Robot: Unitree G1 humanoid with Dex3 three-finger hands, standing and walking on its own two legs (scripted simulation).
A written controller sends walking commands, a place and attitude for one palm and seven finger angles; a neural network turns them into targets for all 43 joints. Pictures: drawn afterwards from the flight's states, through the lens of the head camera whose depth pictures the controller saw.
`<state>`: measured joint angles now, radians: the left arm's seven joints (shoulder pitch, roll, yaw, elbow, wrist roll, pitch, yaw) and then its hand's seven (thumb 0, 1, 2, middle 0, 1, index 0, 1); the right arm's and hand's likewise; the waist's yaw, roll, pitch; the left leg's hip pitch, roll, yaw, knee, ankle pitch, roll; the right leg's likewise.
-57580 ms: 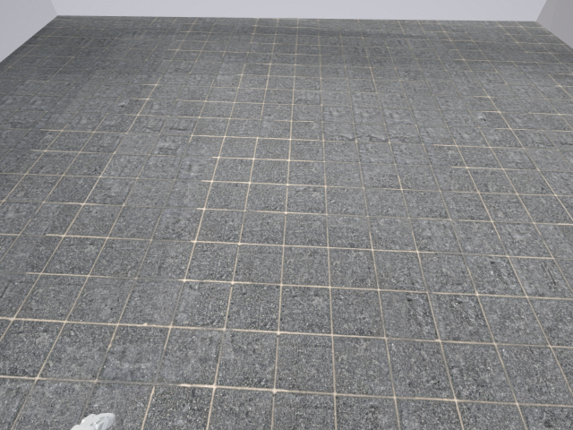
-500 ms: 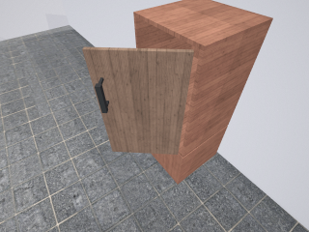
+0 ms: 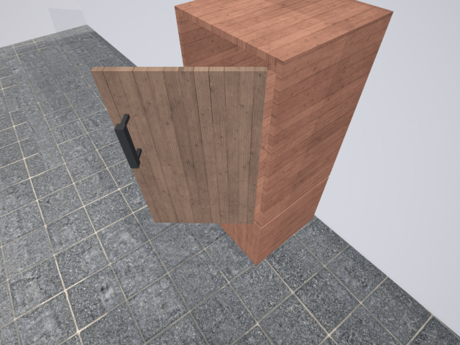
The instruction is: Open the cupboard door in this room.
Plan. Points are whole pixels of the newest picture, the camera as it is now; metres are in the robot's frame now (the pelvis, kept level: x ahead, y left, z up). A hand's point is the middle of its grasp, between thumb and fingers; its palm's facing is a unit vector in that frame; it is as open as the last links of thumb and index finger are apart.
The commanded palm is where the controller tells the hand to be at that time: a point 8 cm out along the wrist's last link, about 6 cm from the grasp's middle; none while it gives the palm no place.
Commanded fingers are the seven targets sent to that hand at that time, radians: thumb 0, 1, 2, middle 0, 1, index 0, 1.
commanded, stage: look again from close up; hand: left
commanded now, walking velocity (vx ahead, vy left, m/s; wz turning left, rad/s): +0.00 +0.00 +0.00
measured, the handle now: (130, 141) +0.55 +0.27 +0.02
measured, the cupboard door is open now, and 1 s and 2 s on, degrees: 49 49 49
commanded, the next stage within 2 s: shuffle to correct the standing spot in 0.26 s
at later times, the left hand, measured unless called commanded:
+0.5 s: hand out of the picture +0.02 +0.17 -0.17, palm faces +0.05 -0.98 -0.21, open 7.3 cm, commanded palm none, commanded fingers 0.00 0.90 0.90 -0.20 -0.30 -0.20 -0.30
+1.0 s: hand out of the picture +0.02 +0.24 -0.17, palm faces +0.07 -0.98 -0.21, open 7.4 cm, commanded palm none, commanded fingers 0.00 0.90 0.90 -0.20 -0.30 -0.20 -0.30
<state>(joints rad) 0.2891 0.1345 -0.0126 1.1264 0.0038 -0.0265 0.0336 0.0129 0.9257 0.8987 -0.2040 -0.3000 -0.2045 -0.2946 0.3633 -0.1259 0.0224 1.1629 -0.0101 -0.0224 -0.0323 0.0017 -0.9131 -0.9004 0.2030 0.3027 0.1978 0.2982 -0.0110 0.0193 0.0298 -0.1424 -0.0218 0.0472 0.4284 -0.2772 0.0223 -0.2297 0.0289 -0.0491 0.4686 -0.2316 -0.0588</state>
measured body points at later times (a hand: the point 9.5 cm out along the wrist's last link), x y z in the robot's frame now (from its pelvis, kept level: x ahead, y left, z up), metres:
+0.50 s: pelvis +0.02 -0.01 +0.00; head +0.03 -0.02 +0.45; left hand +0.02 +0.22 -0.15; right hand +0.02 -0.22 -0.17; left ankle -0.03 +0.10 -0.74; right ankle +0.01 -0.08 -0.74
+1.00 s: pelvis -0.01 +0.06 +0.00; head +0.01 +0.06 +0.45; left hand +0.02 +0.29 -0.16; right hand +0.00 -0.16 -0.16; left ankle -0.01 +0.12 -0.74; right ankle -0.03 -0.07 -0.70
